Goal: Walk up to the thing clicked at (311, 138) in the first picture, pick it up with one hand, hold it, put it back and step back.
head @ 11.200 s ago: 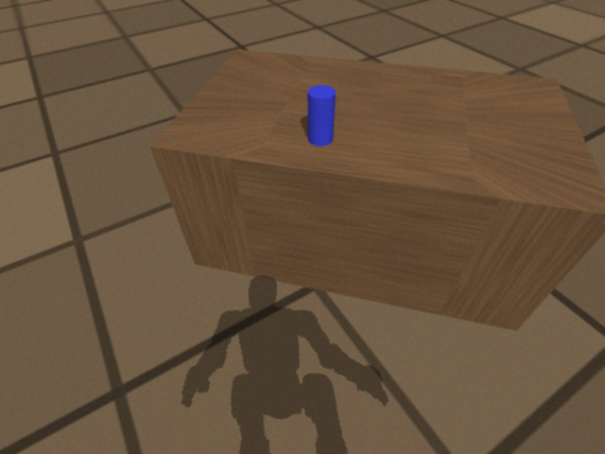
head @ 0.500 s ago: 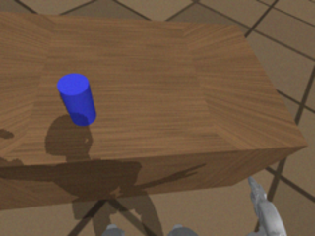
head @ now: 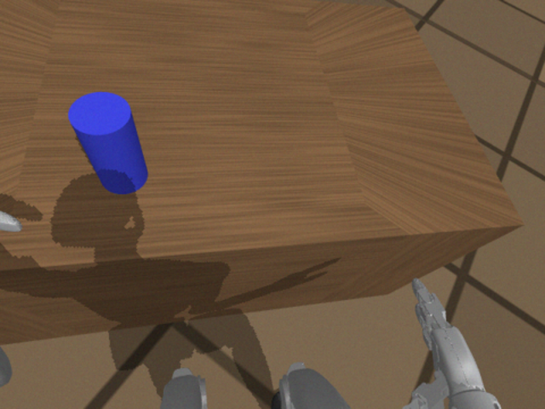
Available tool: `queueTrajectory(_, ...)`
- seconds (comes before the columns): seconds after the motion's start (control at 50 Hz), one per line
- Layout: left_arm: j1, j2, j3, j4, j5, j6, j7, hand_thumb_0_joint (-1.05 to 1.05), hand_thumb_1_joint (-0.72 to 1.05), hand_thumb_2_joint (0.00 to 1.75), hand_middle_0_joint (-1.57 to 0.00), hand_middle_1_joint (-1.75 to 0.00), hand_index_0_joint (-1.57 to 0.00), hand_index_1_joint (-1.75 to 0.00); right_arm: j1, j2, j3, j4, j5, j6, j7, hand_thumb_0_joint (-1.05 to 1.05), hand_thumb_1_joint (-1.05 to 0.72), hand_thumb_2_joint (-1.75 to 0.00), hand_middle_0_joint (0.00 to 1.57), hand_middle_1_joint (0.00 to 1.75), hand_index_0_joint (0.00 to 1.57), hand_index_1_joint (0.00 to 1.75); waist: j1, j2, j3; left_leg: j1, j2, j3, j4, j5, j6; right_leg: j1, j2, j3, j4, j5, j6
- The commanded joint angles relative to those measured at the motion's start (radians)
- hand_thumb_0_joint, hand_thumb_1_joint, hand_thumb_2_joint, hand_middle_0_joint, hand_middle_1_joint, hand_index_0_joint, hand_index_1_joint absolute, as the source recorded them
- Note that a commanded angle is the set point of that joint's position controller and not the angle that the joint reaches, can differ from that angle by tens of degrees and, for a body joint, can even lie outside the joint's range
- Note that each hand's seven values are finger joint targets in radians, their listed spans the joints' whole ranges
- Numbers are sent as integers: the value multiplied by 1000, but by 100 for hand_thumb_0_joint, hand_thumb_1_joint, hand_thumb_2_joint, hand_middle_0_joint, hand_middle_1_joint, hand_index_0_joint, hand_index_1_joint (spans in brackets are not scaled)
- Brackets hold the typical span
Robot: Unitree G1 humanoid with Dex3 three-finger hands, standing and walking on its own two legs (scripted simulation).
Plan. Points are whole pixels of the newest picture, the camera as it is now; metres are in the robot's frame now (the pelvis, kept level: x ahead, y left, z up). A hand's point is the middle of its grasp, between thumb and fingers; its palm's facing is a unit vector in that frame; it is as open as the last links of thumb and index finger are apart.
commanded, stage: close in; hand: left
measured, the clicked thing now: (113, 148) +0.53 +0.19 -0.01
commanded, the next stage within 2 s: rest palm in 0.56 s
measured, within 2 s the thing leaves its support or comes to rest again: leaves its support in 2.00 s
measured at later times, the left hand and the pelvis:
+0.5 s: hand (85, 161) +0.50 +0.23 +0.00, palm faces +0.21 -0.98 +0.02, open 17.4 cm; pelvis -0.01 +0.00 -0.03, yaw -2 degrees
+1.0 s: hand (113, 154) +0.52 +0.19 -0.01, palm faces +0.20 -0.98 +0.01, open 16.2 cm; pelvis +0.00 -0.01 -0.03, yaw -1 degrees
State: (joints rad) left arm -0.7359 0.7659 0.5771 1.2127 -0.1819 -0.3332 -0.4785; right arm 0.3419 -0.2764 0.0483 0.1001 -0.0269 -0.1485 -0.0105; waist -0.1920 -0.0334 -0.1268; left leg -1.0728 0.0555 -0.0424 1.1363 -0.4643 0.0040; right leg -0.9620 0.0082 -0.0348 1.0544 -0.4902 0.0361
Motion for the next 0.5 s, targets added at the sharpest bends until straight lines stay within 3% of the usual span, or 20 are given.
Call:
queueTrajectory(0.0, -359, 244, 14, -237, 6, -108, 76, 0, -61, 7, -5, -5, -4, -6, 103, -213, -160, -231, -6, -41, -6, 0, 57, -5, 5, 5, 5, 5, -38, 258, -502, 541, -2, -33, -52, 444, -14, -27, 31, -27, -56, 307, -58)
queueTrajectory(0.04, -383, 281, 35, -272, 37, -135, 128, 0, -60, 9, -6, -5, -5, -7, 113, -204, -164, -233, -16, -30, 3, 0, 55, -5, 5, 5, 5, 5, -27, 290, -517, 525, -3, -32, -30, 468, -14, -36, 31, -23, -34, 312, -59)
queueTrajectory(0.06, -362, 262, 33, -221, 51, -143, 150, 0, -57, 6, -5, -3, -4, -4, 111, -195, -156, -251, -22, -26, 11, 0, 56, -5, 5, 5, 5, 5, -30, 305, -509, 503, -3, -30, -19, 474, -16, -48, 31, -22, -25, 310, -62)
queueTrajectory(0.08, -385, 285, 46, -262, 58, -163, 173, 0, -55, 7, -5, -3, -4, -4, 104, -187, -156, -240, -26, -22, 15, 0, 57, -5, 5, 5, 5, 5, -11, 350, -512, 487, -4, -29, -12, 473, -20, -47, 31, -20, -9, 305, -63)
queueTrajectory(0.1, -383, 271, 49, -245, 67, -174, 195, 0, -56, 6, -5, -3, -5, -4, 97, -191, -168, -244, -35, -16, 21, 0, 56, -5, 5, 5, 5, 5, -8, 364, -526, 483, -2, -33, -7, 476, -22, -59, 34, -21, 4, 298, -65)
queueTrajectory(0.14, -449, 303, 65, -351, 90, -209, 240, 0, -53, 8, -5, -4, -4, -5, 85, -178, -166, -231, -48, -2, 33, 0, 55, -5, 5, 5, 5, 5, 23, 459, -563, 520, 2, -39, -10, 477, -33, -96, 36, -21, 30, 256, -71)
queueTrajectory(0.18, -515, 275, 45, -424, 108, -234, 279, 0, -50, 6, -6, -3, -5, -4, 53, -174, -182, -270, -59, 11, 41, 0, 54, -5, 5, 5, 5, 5, 11, 508, -640, 567, 9, -45, -6, 474, -37, -92, 44, -23, 41, 239, -76)
queueTrajectory(0.22, -491, 210, 10, -396, 121, -237, 305, 0, -46, 6, -5, -3, -4, -3, 43, -169, -174, -280, -66, 22, 45, 0, 53, -5, 5, 5, 5, 5, 7, 508, -651, 568, 16, -56, -7, 481, -43, -90, 50, -30, 53, 237, -78)
queueTrajectory(0.26, -473, 196, -2, -375, 134, -227, 321, 0, -49, 4, -6, -2, -5, -3, 44, -166, -179, -252, -67, 39, 44, 0, 53, -5, 5, 5, 5, 5, 1, 497, -654, 537, 12, -49, 1, 456, -34, -77, 52, -26, 53, 244, -77)
queueTrajectory(0.28, -430, 137, -23, -301, 135, -213, 321, 0, -49, 4, -6, -3, -6, -3, 46, -157, -172, -254, -69, 47, 45, 0, 53, -5, 5, 5, 5, 5, -12, 452, -636, 490, 13, -48, 6, 441, -28, -73, 55, -27, 49, 249, -75)
queueTrajectory(0.3, -415, 136, -25, -287, 139, -204, 326, 0, -50, 3, -6, -3, -6, -3, 20, -165, -177, -279, -65, 49, 43, 0, 53, -5, 5, 5, 5, 5, -17, 423, -617, 453, 12, -48, 1, 398, -25, -70, 55, -27, 49, 237, -73)
queueTrajectory(0.34, -370, 56, -61, -202, 131, -181, 331, 0, -52, 2, -6, -2, -6, -2, 42, -154, -166, -296, -61, 57, 41, 0, 54, -5, 5, 5, 5, 5, -52, 312, -564, 352, 8, -37, 8, 321, -4, -44, 55, -22, 31, 237, -63)
queueTrajectory(0.36, -366, 64, -40, -190, 123, -180, 336, 0, -53, 2, -6, -3, -6, -2, 52, -170, -178, -298, -58, 62, 41, 0, 54, -5, 5, 5, 5, 5, -50, 283, -521, 318, 10, -42, -4, 284, -6, -56, 56, -27, 31, 215, -62)
queueTrajectory(0.38, -347, 23, -63, -152, 115, -172, 336, 0, -51, 3, -5, -3, -6, -2, 44, -167, -181, -307, -53, 64, 37, 0, 55, -5, 5, 5, 5, 5, -64, 211, -500, 269, 6, -34, 3, 249, 8, -36, 55, -20, 22, 218, -52)
queueTrajectory(0.4, -354, 74, -18, -172, 108, -178, 345, 0, -50, 2, -5, -3, -7, -1, 66, -173, -184, -310, -49, 66, 37, 0, 55, -4, 5, 5, 5, 5, -60, 188, -494, 239, 4, -28, 5, 231, 12, -22, 54, -16, 19, 221, -47)
queueTrajectory(0.42, -369, 55, -33, -173, 105, -180, 350, 0, -49, 3, -5, -3, -6, -2, 78, -160, -167, -309, -47, 70, 40, 0, 56, -4, 5, 5, 5, 5, -59, 182, -476, 218, 1, -27, -2, 208, 12, -17, 52, -13, 18, 207, -46)
queueTrajectory(0.48, -405, 30, -48, -212, 108, -203, 365, 0, -47, 3, -4, -2, -6, -1, 112, -164, -191, -329, -42, 74, 42, 0, 56, -4, 5, 5, 5, 5, -76, 164, -463, 229, -2, -25, -4, 185, 12, -46, 49, -10, 24, 187, -47)
